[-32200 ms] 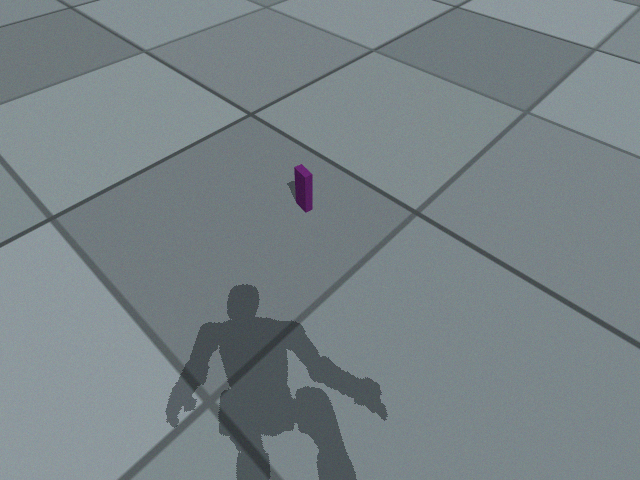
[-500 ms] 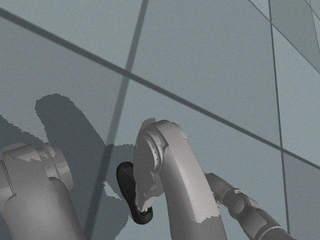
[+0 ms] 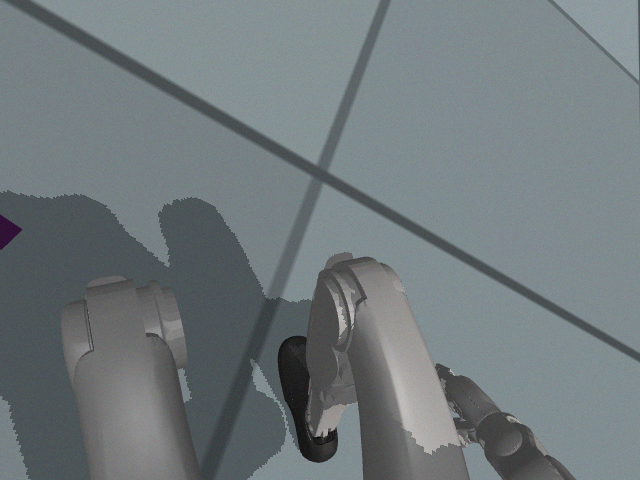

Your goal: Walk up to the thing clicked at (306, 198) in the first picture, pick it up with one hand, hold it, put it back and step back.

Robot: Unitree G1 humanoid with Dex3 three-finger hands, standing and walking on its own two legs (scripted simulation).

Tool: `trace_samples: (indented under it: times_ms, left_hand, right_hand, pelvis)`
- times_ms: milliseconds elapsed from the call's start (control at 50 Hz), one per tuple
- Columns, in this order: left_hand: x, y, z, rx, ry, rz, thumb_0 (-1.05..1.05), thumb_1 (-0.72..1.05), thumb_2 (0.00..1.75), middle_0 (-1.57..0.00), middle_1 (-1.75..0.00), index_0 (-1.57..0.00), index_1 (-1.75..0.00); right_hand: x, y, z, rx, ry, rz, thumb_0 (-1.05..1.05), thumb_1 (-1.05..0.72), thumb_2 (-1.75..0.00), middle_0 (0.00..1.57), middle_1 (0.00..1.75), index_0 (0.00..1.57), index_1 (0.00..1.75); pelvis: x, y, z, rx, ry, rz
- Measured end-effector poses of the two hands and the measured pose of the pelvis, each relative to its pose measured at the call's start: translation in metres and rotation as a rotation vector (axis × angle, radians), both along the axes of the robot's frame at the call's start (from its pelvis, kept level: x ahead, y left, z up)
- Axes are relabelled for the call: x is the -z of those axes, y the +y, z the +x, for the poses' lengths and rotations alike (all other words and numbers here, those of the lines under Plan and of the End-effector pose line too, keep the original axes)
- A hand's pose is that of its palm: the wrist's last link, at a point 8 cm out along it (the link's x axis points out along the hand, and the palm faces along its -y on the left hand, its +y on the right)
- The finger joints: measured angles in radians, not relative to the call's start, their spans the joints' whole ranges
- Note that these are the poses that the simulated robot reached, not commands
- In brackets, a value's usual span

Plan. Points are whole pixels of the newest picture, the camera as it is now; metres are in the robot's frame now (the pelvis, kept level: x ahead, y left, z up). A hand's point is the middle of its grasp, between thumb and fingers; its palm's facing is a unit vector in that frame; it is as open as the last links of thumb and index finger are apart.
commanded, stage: home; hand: left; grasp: from the side
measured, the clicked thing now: out of the picture +0.43 +0.37 -0.20
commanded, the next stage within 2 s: none
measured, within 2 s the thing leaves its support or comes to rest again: rests again in 0.74 s
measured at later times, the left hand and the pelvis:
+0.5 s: hand out of the picture +0.26 +0.37 +0.05, palm faces +0.32 -0.80 -0.51, open 16.9 cm; pelvis +0.02 -0.02 +0.15, yaw +9 degrees
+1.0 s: hand out of the picture +0.24 +0.27 +0.27, palm faces +0.36 -0.86 -0.36, open 17.1 cm; pelvis +0.08 +0.00 +0.36, yaw +13 degrees
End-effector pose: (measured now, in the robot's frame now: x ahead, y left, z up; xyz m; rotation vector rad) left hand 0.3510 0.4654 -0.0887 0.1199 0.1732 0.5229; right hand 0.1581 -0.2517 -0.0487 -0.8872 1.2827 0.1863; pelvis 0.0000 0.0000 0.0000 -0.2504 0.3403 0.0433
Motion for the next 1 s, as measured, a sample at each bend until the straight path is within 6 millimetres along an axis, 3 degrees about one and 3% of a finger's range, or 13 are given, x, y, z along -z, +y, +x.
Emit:
trace_samples:
  times_ms: [100,240,400,560,720,860,1000]
  left_hand:
    - [-0.021,0.004,-0.012,-0.013,0.096,0.035,-0.01,-0.34,0.12,-0.09,-0.16,-0.12,-0.13]
    - [-0.087,0.010,-0.048,-0.038,0.260,0.166,-0.01,-0.40,0.10,-0.08,-0.10,-0.09,-0.09]
    - [-0.146,-0.030,-0.101,-0.034,0.506,0.179,-0.01,-0.43,0.11,-0.07,-0.08,-0.07,-0.08]
    - [-0.207,-0.083,-0.126,-0.047,0.595,0.099,-0.01,-0.42,0.12,-0.08,-0.07,-0.07,-0.08]
    - [-0.282,-0.115,-0.132,-0.078,0.622,0.029,-0.01,-0.42,0.12,-0.08,-0.07,-0.07,-0.07]
    - [-0.337,-0.142,-0.138,-0.073,0.653,-0.045,-0.01,-0.43,0.11,-0.07,-0.07,-0.07,-0.07]
    - [-0.392,-0.164,-0.144,-0.050,0.649,-0.091,-0.01,-0.47,0.09,-0.07,-0.06,-0.07,-0.07]
  right_hand:
    - [-0.003,0.004,0.008,0.095,-0.035,0.053,0.00,-0.84,-0.88,0.21,0.30,0.21,0.30]
    - [-0.011,0.006,0.016,0.230,-0.066,0.149,0.00,-0.88,-0.89,0.21,0.30,0.21,0.30]
    - [-0.039,0.016,0.043,0.313,-0.116,0.273,0.01,-0.90,-0.90,0.21,0.30,0.20,0.30]
    - [-0.116,0.026,0.088,0.286,-0.260,0.340,0.01,-0.90,-0.90,0.21,0.30,0.20,0.30]
    - [-0.211,0.026,0.123,0.277,-0.421,0.357,0.01,-0.90,-0.90,0.20,0.30,0.20,0.30]
    - [-0.283,0.028,0.128,0.293,-0.503,0.356,0.01,-0.90,-0.90,0.20,0.30,0.20,0.30]
    - [-0.338,0.038,0.122,0.318,-0.558,0.362,0.01,-0.90,-0.90,0.20,0.30,0.20,0.30]
  pelvis:
    - [-0.013,-0.004,0.002,-0.019,0.051,0.020]
    - [-0.046,-0.006,0.007,-0.047,0.150,0.049]
    - [-0.106,-0.011,0.012,-0.069,0.233,0.103]
    - [-0.181,-0.021,0.025,-0.099,0.230,0.141]
    - [-0.256,-0.021,0.048,-0.125,0.169,0.163]
    - [-0.315,-0.014,0.067,-0.148,0.085,0.174]
    - [-0.361,-0.004,0.082,-0.169,-0.010,0.187]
